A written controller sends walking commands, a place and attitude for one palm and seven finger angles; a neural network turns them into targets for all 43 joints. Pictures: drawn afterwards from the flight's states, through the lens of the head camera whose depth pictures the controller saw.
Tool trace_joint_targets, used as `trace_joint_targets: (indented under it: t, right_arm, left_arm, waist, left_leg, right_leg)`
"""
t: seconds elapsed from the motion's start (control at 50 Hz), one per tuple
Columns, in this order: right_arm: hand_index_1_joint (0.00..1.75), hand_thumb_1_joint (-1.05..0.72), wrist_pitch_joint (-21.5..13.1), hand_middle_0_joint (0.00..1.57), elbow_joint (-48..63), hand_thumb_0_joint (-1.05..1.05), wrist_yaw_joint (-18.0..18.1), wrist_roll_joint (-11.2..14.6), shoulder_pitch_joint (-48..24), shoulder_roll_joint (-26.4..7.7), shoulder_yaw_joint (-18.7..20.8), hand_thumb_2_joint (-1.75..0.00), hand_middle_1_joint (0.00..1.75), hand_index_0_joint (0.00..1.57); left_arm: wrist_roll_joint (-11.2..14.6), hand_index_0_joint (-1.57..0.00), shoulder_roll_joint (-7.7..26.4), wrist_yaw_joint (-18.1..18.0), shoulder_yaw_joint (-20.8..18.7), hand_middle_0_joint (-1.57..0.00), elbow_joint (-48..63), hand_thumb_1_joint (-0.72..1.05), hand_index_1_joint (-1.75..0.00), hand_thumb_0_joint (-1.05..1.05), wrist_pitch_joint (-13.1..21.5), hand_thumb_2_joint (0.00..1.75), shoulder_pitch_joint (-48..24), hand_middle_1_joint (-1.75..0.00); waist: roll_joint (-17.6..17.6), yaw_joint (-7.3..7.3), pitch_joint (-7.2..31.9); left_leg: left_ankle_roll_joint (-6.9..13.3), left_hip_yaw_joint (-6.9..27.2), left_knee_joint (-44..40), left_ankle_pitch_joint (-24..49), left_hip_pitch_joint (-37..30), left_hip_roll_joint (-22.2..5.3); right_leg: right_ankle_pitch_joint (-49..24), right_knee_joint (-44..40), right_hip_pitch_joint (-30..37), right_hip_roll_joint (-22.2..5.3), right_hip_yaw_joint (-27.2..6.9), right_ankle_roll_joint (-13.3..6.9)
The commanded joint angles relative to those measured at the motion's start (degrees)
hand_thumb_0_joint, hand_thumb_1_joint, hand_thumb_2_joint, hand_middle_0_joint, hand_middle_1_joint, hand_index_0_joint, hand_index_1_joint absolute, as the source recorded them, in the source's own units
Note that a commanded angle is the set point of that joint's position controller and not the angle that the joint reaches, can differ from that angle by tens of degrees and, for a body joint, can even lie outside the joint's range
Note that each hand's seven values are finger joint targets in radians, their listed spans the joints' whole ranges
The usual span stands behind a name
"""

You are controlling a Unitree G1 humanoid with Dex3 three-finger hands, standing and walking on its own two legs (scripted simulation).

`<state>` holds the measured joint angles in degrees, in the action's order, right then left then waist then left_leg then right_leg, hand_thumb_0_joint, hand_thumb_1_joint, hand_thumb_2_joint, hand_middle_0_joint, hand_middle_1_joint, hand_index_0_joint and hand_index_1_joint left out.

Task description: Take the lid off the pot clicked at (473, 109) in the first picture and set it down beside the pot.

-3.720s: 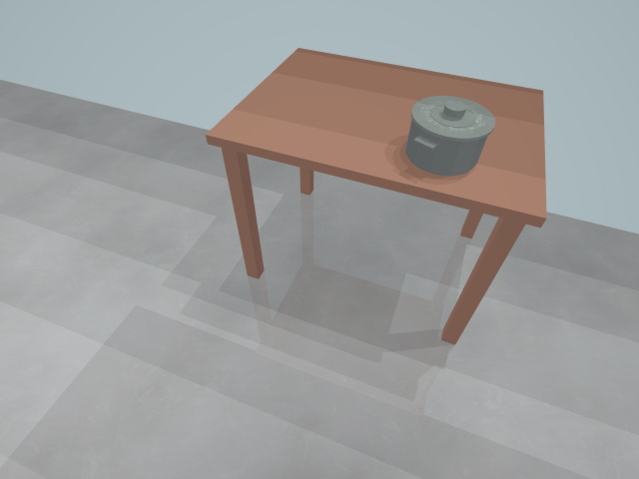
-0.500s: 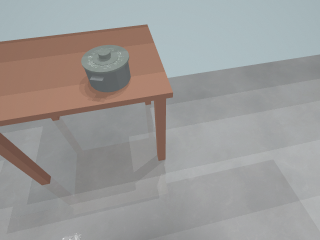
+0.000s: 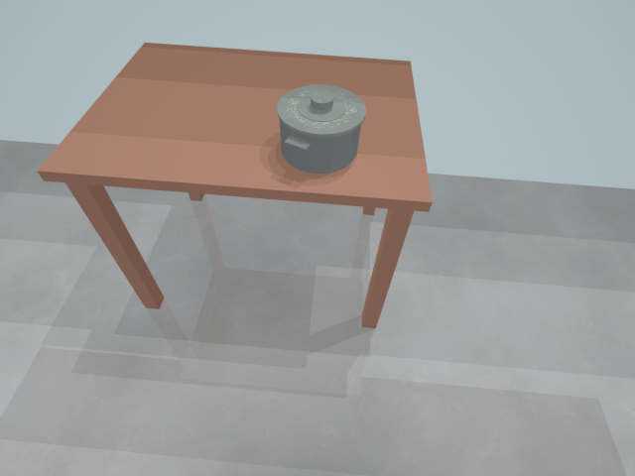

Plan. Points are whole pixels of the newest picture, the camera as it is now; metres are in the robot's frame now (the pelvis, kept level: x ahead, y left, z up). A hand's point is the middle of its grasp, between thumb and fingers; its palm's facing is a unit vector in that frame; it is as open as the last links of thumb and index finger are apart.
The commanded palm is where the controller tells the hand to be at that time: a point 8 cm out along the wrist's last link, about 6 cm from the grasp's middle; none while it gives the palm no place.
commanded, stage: take the last steps up to it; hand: left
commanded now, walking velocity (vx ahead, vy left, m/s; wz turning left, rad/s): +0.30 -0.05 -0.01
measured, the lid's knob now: (321, 100) +0.83 +0.10 +0.02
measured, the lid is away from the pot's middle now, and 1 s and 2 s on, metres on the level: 0.00 0.00 0.00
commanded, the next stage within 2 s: come to a stop and stand still in 0.80 s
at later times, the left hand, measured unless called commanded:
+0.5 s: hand (235, 399) +0.25 +0.17 -0.18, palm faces -0.07 -0.98 -0.17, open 7.4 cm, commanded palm none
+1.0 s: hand (272, 372) +0.30 +0.11 -0.17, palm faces +0.05 -0.99 -0.16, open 7.3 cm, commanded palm none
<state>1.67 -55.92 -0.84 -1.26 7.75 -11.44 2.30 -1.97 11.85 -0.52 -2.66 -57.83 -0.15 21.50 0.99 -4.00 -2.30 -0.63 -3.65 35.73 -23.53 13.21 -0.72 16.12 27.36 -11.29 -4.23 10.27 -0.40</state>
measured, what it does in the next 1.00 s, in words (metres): walks ahead: left foot, then right foot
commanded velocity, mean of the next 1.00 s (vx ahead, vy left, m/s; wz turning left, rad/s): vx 0.18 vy -0.05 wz -0.01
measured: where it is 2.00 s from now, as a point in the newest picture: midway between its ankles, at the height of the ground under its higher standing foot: (344, 464)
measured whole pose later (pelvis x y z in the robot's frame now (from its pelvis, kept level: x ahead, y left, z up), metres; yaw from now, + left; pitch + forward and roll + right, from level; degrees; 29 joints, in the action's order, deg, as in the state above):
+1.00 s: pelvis +0.32 -0.05 +0.00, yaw -3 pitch +0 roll -1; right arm -1.7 -59.7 1.1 -1.0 8.8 -9.4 1.4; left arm -1.0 7.5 -0.9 -1.1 -63.1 2.9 19.8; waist -0.6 -2.8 -1.0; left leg -1.2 -3.2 34.2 -12.0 20.4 -3.2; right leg 16.2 22.5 -6.5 4.1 6.9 -5.2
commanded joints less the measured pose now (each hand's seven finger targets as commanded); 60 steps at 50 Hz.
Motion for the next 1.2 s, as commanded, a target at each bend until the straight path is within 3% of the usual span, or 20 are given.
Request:
trace_joint_targets:
  t: [0.0, 0.02, 0.04, 0.08, 0.16, 0.32, 0.4, 0.46, 0.48, 0.5, 0.52, 0.54, 0.58, 0.62, 0.68, 0.88, 0.96, 1.02, 1.06, 1.18]
  right_arm:
    - [0.30, -0.90, -2.67, 0.20, -0.81, 0.00, 1.50, -0.47, 14.85, -12.73, 2.82, -0.90, 0.30, 0.20]
    - [0.30, -0.90, -2.28, 0.20, -0.92, 0.00, 1.80, -0.39, 16.77, -13.42, 2.61, -0.90, 0.30, 0.20]
    - [0.30, -0.90, -2.28, 0.20, -0.20, 0.00, 2.21, -0.48, 15.09, -12.74, 2.12, -0.90, 0.30, 0.20]
    - [0.30, -0.90, -3.29, 0.20, -0.44, 0.00, 2.53, -0.28, 12.47, -7.82, 0.58, -0.90, 0.30, 0.20]
    - [0.30, -0.90, -5.14, 0.20, -1.36, 0.00, 3.10, 0.67, 14.39, -4.63, -0.14, -0.90, 0.30, 0.20]
    - [0.30, -0.90, -5.91, 0.20, -4.98, 0.00, 3.98, 0.00, 21.10, -4.80, -0.55, -0.90, 0.30, 0.20]
    - [0.30, -0.90, -5.62, 0.20, -6.69, 0.00, 4.07, -0.52, 22.84, -5.80, -0.45, -0.90, 0.30, 0.20]
    - [0.30, -0.90, -5.29, 0.20, -6.91, 0.00, 3.90, -0.17, 21.06, -7.67, 0.30, -0.90, 0.30, 0.20]
    - [0.30, -0.90, -5.24, 0.20, -6.67, 0.00, 3.68, 0.23, 19.51, -7.85, 0.39, -0.90, 0.30, 0.20]
    - [0.30, -0.90, -5.27, 0.20, -6.49, 0.00, 2.97, 1.17, 21.20, -5.73, 0.36, -0.90, 0.30, 0.20]
    - [0.30, -0.90, -5.54, 0.20, -5.54, 0.00, 3.15, 1.56, 24.38, -1.98, 0.15, -0.90, 0.30, 0.20]
    - [0.30, -0.90, -5.27, 0.20, -4.77, 0.00, 3.14, 1.59, 20.33, -3.06, 0.31, -0.90, 0.30, 0.20]
    - [0.30, -0.90, -4.53, 0.20, -3.52, 0.00, 2.40, 0.75, 14.98, -1.33, 0.58, -0.90, 0.30, 0.20]
    - [0.30, -0.90, -2.98, 0.20, -4.12, 0.00, 2.03, -0.23, 16.49, 0.54, 0.32, -0.90, 0.30, 0.20]
    - [0.30, -0.90, -1.90, 0.20, -4.52, 0.00, 1.72, -0.38, 19.23, 2.16, 0.20, -0.90, 0.30, 0.20]
    - [0.30, -0.90, -3.82, 0.20, -0.65, 0.00, 0.99, 0.11, 3.65, 1.59, -0.19, -0.90, 0.30, 0.20]
    - [0.30, -0.90, -4.08, 0.20, -3.41, 0.00, 2.30, 0.56, 6.58, 1.32, -1.29, -0.90, 0.30, 0.20]
    - [0.30, -0.90, -3.39, 0.20, -3.94, 0.00, 3.68, 1.10, 10.40, -4.74, -0.22, -0.90, 0.30, 0.20]
    - [0.30, -0.90, -2.42, 0.20, -4.10, 0.00, 4.18, 1.43, 7.46, -5.49, -0.48, -0.90, 0.30, 0.20]
    - [0.30, -0.90, -0.48, 0.20, -1.27, 0.00, 4.46, 0.45, 3.23, -6.81, 1.09, -0.90, 0.30, 0.20]
  left_arm:
    - [1.12, -0.20, 2.39, 0.64, -0.42, -0.20, 3.75, 0.90, -0.30, 0.00, 0.95, 0.90, -2.53, -0.30]
    - [0.29, -0.20, 4.10, 0.61, -0.38, -0.20, 5.41, 0.90, -0.30, 0.00, 1.25, 0.90, -7.01, -0.30]
    - [0.21, -0.20, 4.31, 1.05, -0.82, -0.20, 5.81, 0.90, -0.30, 0.00, 1.62, 0.90, -7.57, -0.30]
    - [-0.06, -0.20, 5.02, 1.30, -1.21, -0.20, 2.92, 0.90, -0.30, 0.00, 1.12, 0.90, -6.61, -0.30]
    - [0.54, -0.20, 2.86, 1.58, -1.23, -0.20, -0.50, 0.90, -0.30, 0.00, 0.65, 0.90, -2.48, -0.30]
    - [0.80, -0.20, 1.27, 2.22, -0.42, -0.20, 3.33, 0.90, -0.30, 0.00, 0.33, 0.90, -13.40, -0.30]
    - [1.26, -0.20, 0.90, 2.35, -0.07, -0.20, 5.15, 0.90, -0.30, 0.00, 0.87, 0.90, -18.03, -0.30]
    - [1.18, -0.20, 3.01, 1.71, -0.84, -0.20, 1.97, 0.90, -0.30, 0.00, 1.59, 0.90, -7.29, -0.30]
    - [0.97, -0.20, 4.35, 1.50, -1.56, -0.20, -0.57, 0.90, -0.30, 0.00, 2.11, 0.90, 1.30, -0.30]
    - [0.42, -0.20, 8.75, 1.00, -2.78, -0.20, -2.71, 0.90, -0.30, 0.00, 3.03, 0.90, 8.25, -0.30]
    - [1.06, -0.20, 12.79, 0.54, -3.80, -0.20, -3.03, 0.90, -0.30, 0.00, 3.01, 0.90, 10.56, -0.30]
    - [2.00, -0.20, 12.31, 0.27, -3.61, -0.20, -2.29, 0.90, -0.30, 0.00, 2.63, 0.90, 7.97, -0.30]
    - [1.79, -0.20, 8.09, -0.38, -2.49, -0.20, 0.49, 0.90, -0.30, 0.00, 2.37, 0.90, -2.30, -0.30]
    - [1.36, -0.20, 3.81, -0.63, -0.93, -0.20, 1.79, 0.90, -0.30, 0.00, 3.17, 0.90, -7.95, -0.30]
    - [1.07, -0.20, 2.93, -0.73, -0.56, -0.20, 1.58, 0.90, -0.30, 0.00, 3.98, 0.90, -7.58, -0.30]
    - [0.92, -0.20, 3.07, -0.45, -0.38, -0.20, -2.58, 0.90, -0.30, 0.00, 4.49, 0.90, 1.34, -0.30]
    - [1.63, -0.20, 2.05, -1.46, 0.69, -0.20, -4.44, 0.90, -0.30, 0.00, 3.59, 0.90, 1.13, -0.30]
    - [2.11, -0.20, -0.58, -2.98, 1.58, -0.20, -4.06, 0.90, -0.30, 0.00, 2.38, 0.90, 2.75, -0.30]
    - [1.76, -0.20, 0.75, -3.24, 1.33, -0.20, -4.29, 0.90, -0.30, 0.00, 0.85, 0.90, 3.79, -0.30]
    - [1.27, -0.20, 1.61, -2.71, -0.26, -0.20, -2.94, 0.90, -0.30, 0.00, -1.53, 0.90, 1.80, -0.30]
  waist:
    - [-19.45, 8.85, 1.70]
    - [-14.99, 10.11, -2.99]
    - [-9.95, 8.86, -5.15]
    - [-11.16, 6.75, -6.95]
    - [-6.79, 4.28, -5.11]
    - [-8.27, 6.36, -7.40]
    - [-8.66, 7.10, -7.00]
    - [-7.03, 2.02, 0.02]
    - [-5.40, -2.23, 3.74]
    - [2.65, -4.60, 9.61]
    - [13.69, -2.63, 15.28]
    - [6.62, -2.84, 11.37]
    - [0.64, 0.77, 0.25]
    - [-1.11, 5.21, -2.88]
    - [1.76, 7.31, -0.61]
    - [3.60, 2.19, 1.39]
    - [2.47, 3.91, 5.82]
    - [-5.14, 4.86, 8.74]
    - [-13.09, 3.37, 4.04]
    - [-8.92, 3.18, 4.76]
  left_leg:
    - [8.16, 26.16, -24.31, -8.37, -21.80, -18.83]
    - [12.14, 31.05, -27.04, -5.69, -18.31, -22.65]
    - [13.66, 28.18, -26.56, -1.40, -14.94, -22.42]
    - [9.99, 20.91, -27.43, 4.17, -10.56, -17.00]
    - [5.22, 7.21, -23.64, 38.52, -12.43, -11.48]
    - [8.56, 6.29, -22.51, 44.50, -18.79, -13.85]
    - [8.66, 4.12, -19.60, 52.78, -17.63, -14.66]
    - [7.00, 2.70, -7.11, 64.68, -14.54, -13.63]
    - [5.31, 0.79, 2.59, 58.06, -9.21, -11.26]
    - [3.16, -1.06, 19.46, 38.54, 3.42, -6.23]
    - [1.24, -1.24, 39.84, -8.35, 14.00, 1.88]
    - [3.34, 4.58, 45.78, -9.22, 16.23, -0.89]
    - [3.67, 5.51, 46.26, -1.10, 18.23, -5.11]
    - [2.67, 5.14, 40.03, 3.64, 13.67, -6.93]
    - [1.05, 3.00, 31.59, 5.82, 10.81, -6.81]
    - [-0.15, -0.46, 6.38, 6.22, 13.51, -3.03]
    - [-0.26, 0.61, -10.79, 21.73, -0.90, -0.99]
    - [6.91, 9.12, -5.87, 72.33, -18.12, -14.76]
    - [9.32, 11.06, -9.99, 76.53, -14.23, -17.60]
    - [12.45, 11.30, -13.25, 64.82, -10.35, -18.28]
  right_leg:
    - [15.79, 16.21, -26.01, 0.59, -0.90, 1.18]
    - [16.21, 24.89, -31.09, 0.32, -5.37, 0.80]
    - [13.20, 29.51, -31.93, -1.43, -7.30, 0.36]
    - [5.83, 34.93, -30.19, -1.86, -10.13, 0.63]
    - [-2.97, 38.85, -27.90, 0.03, -8.58, 1.74]
    - [-5.92, 28.39, -34.57, -1.07, -6.02, 1.34]
    - [-3.03, 14.80, -24.45, 0.63, -3.67, -1.41]
    - [-4.63, 7.95, -5.46, 5.09, -1.26, -3.69]
    - [-9.24, 4.16, 6.75, 5.44, -1.84, -4.38]
    - [-11.46, 2.13, 21.55, -4.69, -14.52, -9.29]
    - [-19.48, -5.33, 26.88, -20.63, -38.44, -16.18]
    - [-11.86, -10.65, 20.05, -20.76, -38.27, -17.66]
    - [4.29, -15.49, 2.05, -17.50, -33.13, -14.91]
    - [0.31, -17.39, -9.17, -12.86, -21.51, -11.21]
    - [-7.92, -17.51, -12.39, -9.78, -13.54, -10.28]
    - [-32.90, -11.86, 6.05, -9.24, -14.23, -10.65]
    - [-49.11, -1.32, 8.71, -5.02, -10.99, -5.36]
    - [-19.12, 1.40, -3.72, -0.46, -9.53, 0.19]
    - [4.41, 3.81, -4.78, 0.85, -8.61, 0.95]
    - [15.45, 20.52, -9.03, 1.88, -11.12, 1.04]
